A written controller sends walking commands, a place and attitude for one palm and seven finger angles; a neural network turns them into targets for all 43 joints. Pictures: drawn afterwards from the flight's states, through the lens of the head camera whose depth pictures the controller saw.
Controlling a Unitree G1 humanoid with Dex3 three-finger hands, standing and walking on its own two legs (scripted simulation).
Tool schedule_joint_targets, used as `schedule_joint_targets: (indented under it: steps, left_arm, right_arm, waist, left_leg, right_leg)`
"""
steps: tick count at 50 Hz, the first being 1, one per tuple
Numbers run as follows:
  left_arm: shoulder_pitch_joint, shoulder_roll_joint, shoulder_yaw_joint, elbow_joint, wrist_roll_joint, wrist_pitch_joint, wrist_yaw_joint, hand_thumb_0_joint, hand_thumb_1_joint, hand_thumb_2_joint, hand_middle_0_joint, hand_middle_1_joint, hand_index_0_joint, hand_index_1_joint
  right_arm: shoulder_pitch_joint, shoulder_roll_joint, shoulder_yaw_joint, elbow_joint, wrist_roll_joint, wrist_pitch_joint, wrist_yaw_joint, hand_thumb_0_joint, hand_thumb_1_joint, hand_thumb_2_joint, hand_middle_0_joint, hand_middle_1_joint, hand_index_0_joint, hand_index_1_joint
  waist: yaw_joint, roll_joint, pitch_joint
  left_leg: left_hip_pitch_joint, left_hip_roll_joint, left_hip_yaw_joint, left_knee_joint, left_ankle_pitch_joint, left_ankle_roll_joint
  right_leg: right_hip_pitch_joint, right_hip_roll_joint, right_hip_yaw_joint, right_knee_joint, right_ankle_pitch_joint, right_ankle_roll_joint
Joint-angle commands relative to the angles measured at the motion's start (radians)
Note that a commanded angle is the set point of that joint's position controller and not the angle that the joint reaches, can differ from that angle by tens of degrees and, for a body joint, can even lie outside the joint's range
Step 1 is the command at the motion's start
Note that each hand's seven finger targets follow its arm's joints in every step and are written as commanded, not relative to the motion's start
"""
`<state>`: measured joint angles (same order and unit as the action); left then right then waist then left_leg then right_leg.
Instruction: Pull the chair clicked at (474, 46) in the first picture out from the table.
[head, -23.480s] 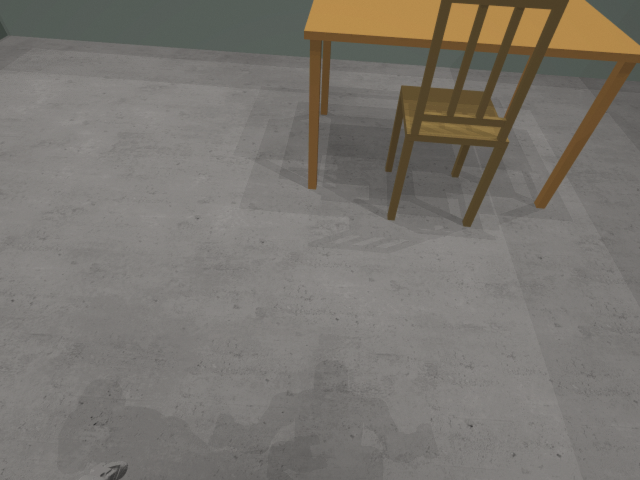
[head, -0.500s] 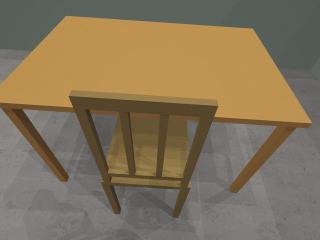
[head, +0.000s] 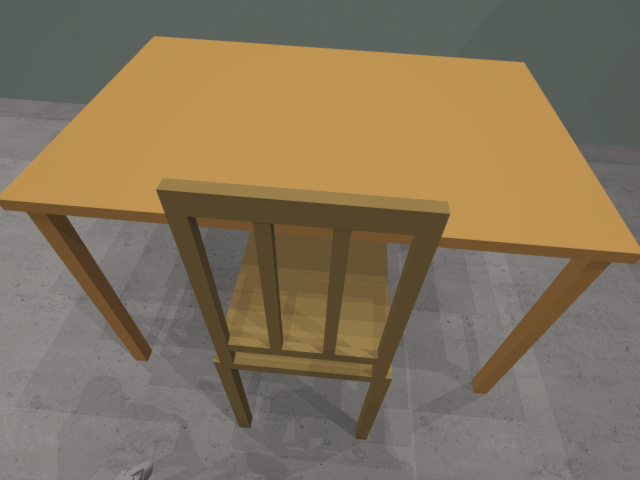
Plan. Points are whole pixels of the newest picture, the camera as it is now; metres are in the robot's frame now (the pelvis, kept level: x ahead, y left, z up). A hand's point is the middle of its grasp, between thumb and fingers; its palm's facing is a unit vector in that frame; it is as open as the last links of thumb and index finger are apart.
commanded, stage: raise the hand toward the chair's back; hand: left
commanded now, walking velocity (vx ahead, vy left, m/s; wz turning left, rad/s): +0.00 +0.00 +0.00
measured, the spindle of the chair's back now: (271, 294) +0.41 +0.10 -0.06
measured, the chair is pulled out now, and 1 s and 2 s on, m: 0.00 0.00 0.00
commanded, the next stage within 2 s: aim the fingers beside a spindle in 1.98 s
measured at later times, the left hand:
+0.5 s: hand out of the picture +0.13 +0.17 -0.03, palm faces +0.17 -0.98 -0.09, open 10.9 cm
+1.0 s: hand (208, 446) +0.18 +0.15 -0.07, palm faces -0.08 -1.00 +0.00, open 15.2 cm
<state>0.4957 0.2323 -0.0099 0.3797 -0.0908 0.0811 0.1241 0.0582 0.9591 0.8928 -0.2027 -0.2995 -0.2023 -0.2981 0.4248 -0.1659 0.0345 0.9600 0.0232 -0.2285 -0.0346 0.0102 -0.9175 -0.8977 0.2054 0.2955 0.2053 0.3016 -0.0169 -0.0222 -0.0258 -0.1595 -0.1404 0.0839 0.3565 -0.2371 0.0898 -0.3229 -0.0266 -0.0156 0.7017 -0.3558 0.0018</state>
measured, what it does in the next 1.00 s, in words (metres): lowers itself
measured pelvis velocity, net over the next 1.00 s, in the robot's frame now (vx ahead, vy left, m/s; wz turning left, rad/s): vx -0.02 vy -0.05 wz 0.04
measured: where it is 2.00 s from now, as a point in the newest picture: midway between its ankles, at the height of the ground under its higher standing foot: outside the picture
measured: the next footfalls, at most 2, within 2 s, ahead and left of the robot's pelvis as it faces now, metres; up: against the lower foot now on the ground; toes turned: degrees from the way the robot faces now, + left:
none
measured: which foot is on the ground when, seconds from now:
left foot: down 0.00-1.00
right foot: down 0.00-1.00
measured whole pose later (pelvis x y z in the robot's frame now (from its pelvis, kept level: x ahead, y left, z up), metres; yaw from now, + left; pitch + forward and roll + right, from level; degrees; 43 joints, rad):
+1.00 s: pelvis -0.02 -0.05 -0.09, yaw +2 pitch +18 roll -2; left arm 0.38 0.28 0.19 0.10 -0.33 -0.42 -0.41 0.00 -0.20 0.43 -0.09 -0.13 -0.09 -0.13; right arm 0.22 -0.30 -0.03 0.56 0.06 -0.24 -0.04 0.01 -0.91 -0.90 0.20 0.30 0.20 0.30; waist -0.03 0.01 -0.13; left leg -0.90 -0.05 0.01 1.15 -0.56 0.07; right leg -0.94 0.07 -0.13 1.08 -0.45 -0.10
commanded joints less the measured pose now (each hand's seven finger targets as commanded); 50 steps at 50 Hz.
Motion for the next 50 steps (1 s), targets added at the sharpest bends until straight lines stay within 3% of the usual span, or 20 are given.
schedule_joint_targets:
  steps: [1,2,4,5,6,7,9,11,16,20,23,25,26,31,34,37,41,45,47,50]
  left_arm:
    - [-0.169,-0.125,-0.128,-0.471,-0.077,-0.158,-0.048,0.0,0.737,0.83,-0.184,-0.274,-0.184,-0.274]
    - [-0.187,-0.124,-0.107,-0.391,-0.074,-0.198,-0.068,0.0,0.713,0.82,-0.181,-0.271,-0.181,-0.271]
    - [-0.052,-0.154,-0.058,-0.227,-0.094,-0.313,-0.147,0.0,0.667,0.8,-0.177,-0.263,-0.177,-0.263]
    - [0.038,-0.148,-0.019,-0.217,-0.117,-0.382,-0.202,0.0,0.643,0.79,-0.174,-0.26,-0.174,-0.26]
    - [0.153,-0.085,0.059,-0.186,-0.133,-0.441,-0.262,0.0,0.62,0.78,-0.172,-0.256,-0.172,-0.256]
    - [0.133,-0.039,0.098,-0.207,-0.165,-0.508,-0.325,0.0,0.597,0.77,-0.17,-0.252,-0.17,-0.252]
    - [0.135,0.066,0.192,-0.198,-0.151,-0.632,-0.418,0.0,0.55,0.75,-0.165,-0.245,-0.165,-0.245]
    - [0.157,0.147,0.262,-0.184,-0.091,-0.632,-0.408,0.0,0.503,0.73,-0.16,-0.238,-0.16,-0.238]
    - [-0.148,0.173,0.272,-0.725,-0.145,-0.675,-0.311,0.0,0.387,0.68,-0.149,-0.219,-0.149,-0.219]
    - [-0.185,0.093,0.153,-0.822,-0.19,-0.768,-0.328,0.0,0.293,0.64,-0.139,-0.205,-0.139,-0.205]
    - [-0.268,0.048,0.036,-0.632,-0.187,-0.762,-0.454,0.0,0.223,0.61,-0.132,-0.194,-0.132,-0.194]
    - [-0.262,0.077,0.039,-0.461,-0.186,-0.688,-0.535,0.0,0.177,0.59,-0.128,-0.186,-0.128,-0.186]
    - [-0.242,0.109,0.074,-0.368,-0.183,-0.636,-0.566,0.0,0.153,0.58,-0.125,-0.183,-0.125,-0.183]
    - [-0.128,0.305,0.4,-0.498,-0.264,-0.423,-0.551,0.0,0.037,0.53,-0.114,-0.164,-0.114,-0.164]
    - [-0.054,0.206,0.427,-0.642,-0.318,-0.446,-0.429,0.0,-0.033,0.5,-0.107,-0.153,-0.107,-0.153]
    - [-0.015,0.153,0.375,-0.586,-0.268,-0.523,-0.372,0.0,-0.103,0.47,-0.1,-0.142,-0.1,-0.142]
    - [-0.12,0.107,0.224,-0.392,-0.189,-0.575,-0.458,0.0,-0.197,0.43,-0.09,-0.128,-0.09,-0.128]
    - [-0.143,0.185,0.27,-0.448,-0.251,-0.586,-0.558,0.0,-0.29,0.39,-0.081,-0.113,-0.081,-0.113]
    - [-0.167,0.245,0.349,-0.546,-0.284,-0.603,-0.55,0.0,-0.337,0.37,-0.076,-0.106,-0.076,-0.106]
    - [-0.136,0.238,0.377,-0.622,-0.292,-0.636,-0.479,0.0,-0.407,0.34,-0.069,-0.095,-0.069,-0.095]
  right_arm:
    - [-0.132,-0.22,-0.064,-0.249,0.012,-0.158,0.013,0.0,-0.9,-0.9,0.2,0.3,0.2,0.3]
    - [-0.133,-0.233,-0.075,-0.276,0.0,-0.157,0.016,0.0,-0.9,-0.9,0.2,0.3,0.2,0.3]
    - [-0.171,-0.247,-0.091,-0.336,-0.006,-0.14,0.032,0.0,-0.9,-0.9,0.2,0.3,0.2,0.3]
    - [-0.212,-0.246,-0.093,-0.37,-0.009,-0.129,0.041,0.0,-0.9,-0.9,0.2,0.3,0.2,0.3]
    - [-0.246,-0.254,-0.098,-0.399,-0.007,-0.11,0.059,0.0,-0.9,-0.9,0.2,0.3,0.2,0.3]
    - [-0.286,-0.251,-0.107,-0.446,-0.004,-0.095,0.074,0.0,-0.9,-0.9,0.2,0.3,0.2,0.3]
    - [-0.342,-0.265,-0.125,-0.534,-0.005,-0.066,0.081,0.0,-0.9,-0.9,0.2,0.3,0.2,0.3]
    - [-0.367,-0.243,-0.123,-0.587,0.004,-0.011,0.084,0.0,-0.9,-0.9,0.2,0.3,0.2,0.3]
    - [-0.331,-0.203,-0.112,-0.672,-0.004,0.013,0.067,0.0,-0.9,-0.9,0.2,0.3,0.2,0.3]
    - [-0.266,-0.198,-0.086,-0.604,-0.012,-0.026,0.043,0.0,-0.9,-0.9,0.2,0.3,0.2,0.3]
    - [-0.274,-0.228,-0.064,-0.552,0.007,-0.076,0.025,0.0,-0.9,-0.9,0.2,0.3,0.2,0.3]
    - [-0.257,-0.242,-0.062,-0.539,0.026,-0.09,0.006,0.0,-0.9,-0.9,0.2,0.3,0.2,0.3]
    - [-0.253,-0.247,-0.061,-0.535,0.038,-0.089,-0.002,0.0,-0.9,-0.9,0.2,0.3,0.2,0.3]
    - [-0.301,-0.217,-0.067,-0.609,0.047,-0.049,-0.009,0.0,-0.9,-0.9,0.2,0.3,0.2,0.3]
    - [-0.292,-0.153,-0.064,-0.609,0.036,-0.037,0.009,0.0,-0.9,-0.9,0.2,0.3,0.2,0.3]
    - [-0.282,-0.146,-0.076,-0.563,0.027,-0.039,0.021,0.0,-0.9,-0.9,0.2,0.3,0.2,0.3]
    - [-0.291,-0.194,-0.08,-0.542,0.032,-0.042,0.018,0.0,-0.9,-0.9,0.2,0.3,0.2,0.3]
    - [-0.239,-0.237,-0.092,-0.568,0.047,-0.072,-0.005,0.0,-0.9,-0.9,0.2,0.3,0.2,0.3]
    - [-0.224,-0.238,-0.093,-0.562,0.041,-0.083,-0.009,0.0,-0.9,-0.9,0.2,0.3,0.2,0.3]
    - [-0.222,-0.212,-0.093,-0.547,0.028,-0.09,-0.003,0.0,-0.9,-0.9,0.2,0.3,0.2,0.3]
  waist:
    - [-0.053,-0.059,-0.054]
    - [-0.078,-0.186,-0.005]
    - [-0.049,-0.323,0.011]
    - [-0.009,-0.294,-0.032]
    - [0.043,-0.139,-0.07]
    - [0.047,-0.143,-0.07]
    - [0.054,-0.164,-0.061]
    - [0.091,-0.085,-0.076]
    - [0.071,0.252,-0.331]
    - [-0.025,0.231,-0.362]
    - [-0.112,0.1,-0.217]
    - [-0.121,-0.003,-0.161]
    - [-0.111,-0.035,-0.149]
    - [0.063,0.008,-0.515]
    - [0.078,0.01,-0.552]
    - [0.051,-0.001,-0.441]
    - [-0.045,-0.053,-0.189]
    - [-0.021,-0.006,-0.35]
    - [0.009,0.051,-0.467]
    - [0.034,0.121,-0.492]
  left_leg:
    - [0.007,0.203,-0.18,0.11,0.317,-0.133]
    - [-0.096,0.184,-0.185,0.19,0.174,-0.114]
    - [-0.304,0.153,-0.189,0.323,0.029,-0.111]
    - [-0.369,0.145,-0.189,0.358,0.019,-0.125]
    - [-0.397,0.13,-0.179,0.376,0.053,-0.157]
    - [-0.452,0.123,-0.197,0.392,-0.036,-0.186]
    - [-0.588,0.097,-0.126,0.482,-0.126,-0.148]
    - [-0.709,0.076,-0.079,0.532,-0.17,-0.112]
    - [-0.599,0.112,-0.163,0.568,-0.122,-0.111]
    - [-0.554,0.132,-0.193,0.67,0.016,-0.101]
    - [-0.699,0.147,-0.197,0.737,-0.167,-0.049]
    - [-0.809,0.146,-0.175,0.745,-0.274,-0.035]
    - [-0.837,0.144,-0.164,0.744,-0.28,-0.032]
    - [-0.784,0.111,-0.138,0.703,-0.079,-0.048]
    - [-0.777,0.109,-0.151,0.686,-0.007,-0.076]
    - [-0.823,0.123,-0.155,0.684,-0.017,-0.084]
    - [-0.911,0.126,-0.145,0.719,-0.147,-0.061]
    - [-0.794,0.121,-0.136,0.696,-0.119,-0.043]
    - [-0.732,0.121,-0.142,0.684,-0.038,-0.046]
    - [-0.651,0.122,-0.142,0.641,0.054,-0.059]
  right_leg:
    - [-0.168,0.015,-0.052,-0.045,-0.028,-0.004]
    - [-0.206,0.026,-0.066,-0.086,-0.006,-0.009]
    - [-0.276,0.023,-0.072,-0.081,0.021,-0.019]
    - [-0.311,0.026,-0.079,-0.015,0.011,-0.027]
    - [-0.319,0.023,-0.076,0.059,0.035,-0.048]
    - [-0.353,0.014,-0.077,0.099,-0.057,-0.05]
    - [-0.351,0.019,-0.022,0.135,-0.119,-0.064]
    - [-0.318,0.013,0.027,0.179,-0.109,-0.068]
    - [-0.411,0.046,0.029,0.299,-0.038,-0.074]
    - [-0.467,0.056,0.059,0.279,0.03,-0.056]
    - [-0.538,0.043,0.087,0.225,-0.122,-0.033]
    - [-0.52,0.03,0.117,0.17,-0.256,-0.022]
    - [-0.502,0.025,0.136,0.144,-0.284,-0.019]
    - [-0.114,-0.014,0.176,0.156,-0.041,-0.002]
    - [0.008,-0.039,0.214,0.166,0.254,0.032]
    - [-0.042,-0.048,0.229,0.184,0.349,0.043]
    - [-0.291,-0.054,0.244,0.134,0.049,0.063]
    - [-0.249,-0.028,0.192,0.128,-0.045,0.028]
    - [-0.174,-0.016,0.174,0.158,0.085,0.021]
    - [-0.161,0.01,0.106,0.199,0.199,-0.008]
